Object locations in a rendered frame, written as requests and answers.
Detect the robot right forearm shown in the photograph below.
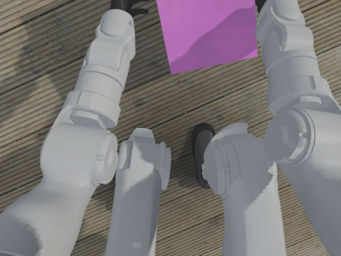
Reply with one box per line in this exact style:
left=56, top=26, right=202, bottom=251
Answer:
left=255, top=0, right=341, bottom=115

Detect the right robot hand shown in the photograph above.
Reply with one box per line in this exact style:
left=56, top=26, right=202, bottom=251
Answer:
left=255, top=0, right=266, bottom=13

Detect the carton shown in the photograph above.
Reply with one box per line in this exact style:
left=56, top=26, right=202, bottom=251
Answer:
left=156, top=0, right=258, bottom=75

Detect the left robot hand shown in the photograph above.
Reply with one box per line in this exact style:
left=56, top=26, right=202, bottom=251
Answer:
left=110, top=0, right=149, bottom=17

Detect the robot right thigh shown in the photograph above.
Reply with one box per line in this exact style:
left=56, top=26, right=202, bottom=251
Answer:
left=207, top=133, right=286, bottom=256

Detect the robot right upper arm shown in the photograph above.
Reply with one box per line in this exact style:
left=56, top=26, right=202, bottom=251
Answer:
left=263, top=108, right=341, bottom=256

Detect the robot right foot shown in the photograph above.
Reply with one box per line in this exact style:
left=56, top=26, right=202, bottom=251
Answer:
left=191, top=123, right=215, bottom=189

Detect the robot left upper arm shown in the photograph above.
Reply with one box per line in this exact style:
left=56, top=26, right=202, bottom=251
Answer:
left=0, top=122, right=118, bottom=256

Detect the robot left forearm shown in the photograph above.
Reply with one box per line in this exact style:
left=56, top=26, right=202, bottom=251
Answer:
left=40, top=9, right=135, bottom=170

